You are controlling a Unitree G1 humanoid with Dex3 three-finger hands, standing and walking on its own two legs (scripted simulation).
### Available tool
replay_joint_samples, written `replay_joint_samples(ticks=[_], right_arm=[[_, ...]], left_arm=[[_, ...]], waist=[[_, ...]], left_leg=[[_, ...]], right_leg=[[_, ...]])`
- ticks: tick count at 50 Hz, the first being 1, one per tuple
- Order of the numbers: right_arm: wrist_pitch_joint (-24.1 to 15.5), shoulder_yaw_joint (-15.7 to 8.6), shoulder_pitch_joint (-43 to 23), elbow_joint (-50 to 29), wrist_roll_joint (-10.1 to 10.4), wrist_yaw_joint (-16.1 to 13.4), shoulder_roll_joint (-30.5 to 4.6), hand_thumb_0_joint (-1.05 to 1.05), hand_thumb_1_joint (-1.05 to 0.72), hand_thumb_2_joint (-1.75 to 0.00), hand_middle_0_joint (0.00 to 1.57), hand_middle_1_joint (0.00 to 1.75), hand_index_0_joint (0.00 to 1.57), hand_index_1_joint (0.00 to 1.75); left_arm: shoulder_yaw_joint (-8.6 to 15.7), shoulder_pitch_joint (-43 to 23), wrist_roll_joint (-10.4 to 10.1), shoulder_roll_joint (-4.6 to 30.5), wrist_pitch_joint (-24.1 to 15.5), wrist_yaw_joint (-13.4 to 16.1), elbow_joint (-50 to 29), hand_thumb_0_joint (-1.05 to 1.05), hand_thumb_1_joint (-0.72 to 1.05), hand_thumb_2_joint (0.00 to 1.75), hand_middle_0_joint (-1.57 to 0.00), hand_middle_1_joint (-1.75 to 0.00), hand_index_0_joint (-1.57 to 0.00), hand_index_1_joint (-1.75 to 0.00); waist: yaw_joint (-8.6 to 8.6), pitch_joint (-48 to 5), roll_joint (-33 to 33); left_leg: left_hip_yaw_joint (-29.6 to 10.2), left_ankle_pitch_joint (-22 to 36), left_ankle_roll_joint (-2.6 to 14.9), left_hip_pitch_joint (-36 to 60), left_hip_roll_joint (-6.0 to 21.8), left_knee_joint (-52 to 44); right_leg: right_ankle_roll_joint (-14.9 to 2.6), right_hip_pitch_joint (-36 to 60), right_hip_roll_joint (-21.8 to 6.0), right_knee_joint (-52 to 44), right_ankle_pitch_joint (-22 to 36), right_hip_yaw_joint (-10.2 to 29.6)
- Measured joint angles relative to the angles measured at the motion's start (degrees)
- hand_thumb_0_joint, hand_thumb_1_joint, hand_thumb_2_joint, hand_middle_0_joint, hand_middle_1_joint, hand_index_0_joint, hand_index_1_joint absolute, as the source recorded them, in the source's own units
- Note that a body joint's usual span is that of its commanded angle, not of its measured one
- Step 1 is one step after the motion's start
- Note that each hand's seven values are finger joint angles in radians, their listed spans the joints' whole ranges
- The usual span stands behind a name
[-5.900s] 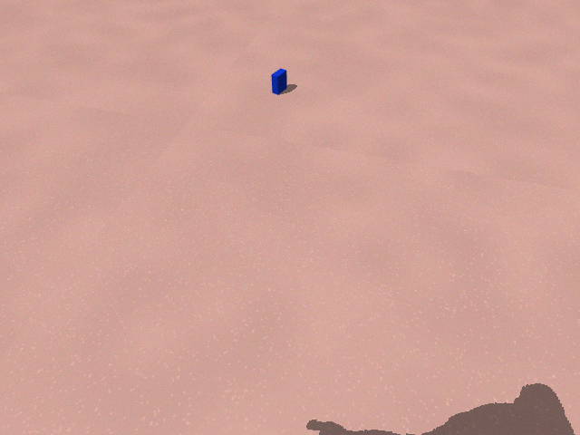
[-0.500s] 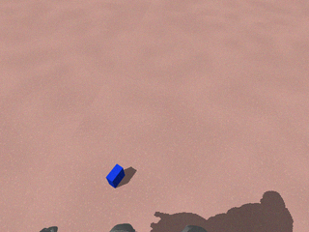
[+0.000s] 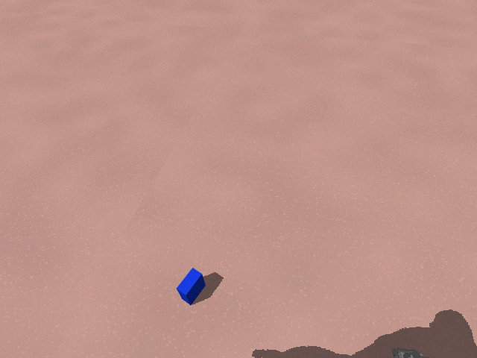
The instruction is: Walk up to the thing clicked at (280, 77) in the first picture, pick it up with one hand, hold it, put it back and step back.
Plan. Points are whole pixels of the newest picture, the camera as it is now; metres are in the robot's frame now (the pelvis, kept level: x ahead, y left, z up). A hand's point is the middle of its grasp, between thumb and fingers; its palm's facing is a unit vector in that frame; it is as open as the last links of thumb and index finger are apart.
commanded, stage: walk up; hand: left
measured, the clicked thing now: (191, 286) +0.48 +0.24 -0.71
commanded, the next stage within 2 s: stand in 0.80 s
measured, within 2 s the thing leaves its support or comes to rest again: neither
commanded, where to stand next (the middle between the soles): +0.09 +0.01 m, yaw -2 degrees
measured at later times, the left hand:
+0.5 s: hand out of the picture +0.11 +0.25 -0.15, palm faces -0.04 -0.94 -0.34, open 7.3 cm
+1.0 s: hand out of the picture +0.09 +0.25 -0.15, palm faces -0.02 -0.94 -0.35, open 7.4 cm
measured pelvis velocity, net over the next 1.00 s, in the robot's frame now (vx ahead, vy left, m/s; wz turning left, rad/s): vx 0.02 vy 0.00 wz -0.01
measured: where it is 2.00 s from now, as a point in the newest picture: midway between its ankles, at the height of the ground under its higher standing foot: outside the picture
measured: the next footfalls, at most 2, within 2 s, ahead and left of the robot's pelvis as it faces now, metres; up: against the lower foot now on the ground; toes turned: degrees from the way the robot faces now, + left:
none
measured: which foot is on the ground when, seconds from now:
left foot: down 0.00-1.00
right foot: down 0.00-1.00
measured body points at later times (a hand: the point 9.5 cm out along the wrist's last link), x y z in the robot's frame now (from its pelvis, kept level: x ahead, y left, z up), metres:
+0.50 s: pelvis +0.01 +0.00 +0.01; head +0.02 +0.01 +0.46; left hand +0.11 +0.30 -0.13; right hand +0.08 -0.30 -0.13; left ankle +0.04 +0.13 -0.74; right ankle +0.02 -0.14 -0.74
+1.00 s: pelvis +0.02 +0.00 +0.01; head +0.03 -0.01 +0.46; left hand +0.09 +0.30 -0.12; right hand +0.10 -0.30 -0.13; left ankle +0.04 +0.13 -0.74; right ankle +0.02 -0.14 -0.74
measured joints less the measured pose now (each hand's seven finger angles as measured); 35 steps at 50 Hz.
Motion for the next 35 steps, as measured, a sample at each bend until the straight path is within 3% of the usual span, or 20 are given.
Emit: replay_joint_samples(ticks=[18, 35], right_arm=[[0.0, 0.0, 1.8, 3.5, -0.4, -0.3, 0.7, 0.01, -0.91, -0.9, 0.2, 0.3, 0.21, 0.3], [-0.1, -0.2, 1.9, 3.1, -0.6, -0.4, 1.1, 0.0, -0.91, -0.9, 0.2, 0.3, 0.21, 0.3]], left_arm=[[0.5, -4.6, 0.1, -0.9, 0.5, 0.0, 0.5, 0.01, 0.91, 0.9, -0.2, -0.3, -0.21, -0.3], [0.9, -3.2, 0.4, -0.9, 1.0, -0.1, 1.3, 0.01, 0.91, 0.9, -0.2, -0.3, -0.21, -0.3]], waist=[[-2.0, -0.8, -2.3], [-1.55, -0.9, -1.6]], left_leg=[[0.9, 1.4, 0.11, 3.3, 0.0, -4.6], [1.0, 1.5, 0.24, 3.9, -0.3, -5.6]], right_leg=[[0.3, 3.1, 0.0, -5.0, 1.9, 0.7], [0.47, 3.4, -0.3, -5.3, 1.7, 0.7]])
